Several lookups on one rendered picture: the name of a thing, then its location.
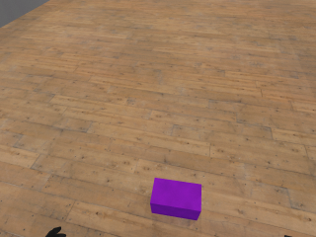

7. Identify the left robot hand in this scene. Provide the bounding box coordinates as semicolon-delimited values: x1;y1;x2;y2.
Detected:
45;226;66;237

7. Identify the carton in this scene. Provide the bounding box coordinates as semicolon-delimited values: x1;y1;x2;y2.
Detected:
150;178;201;220

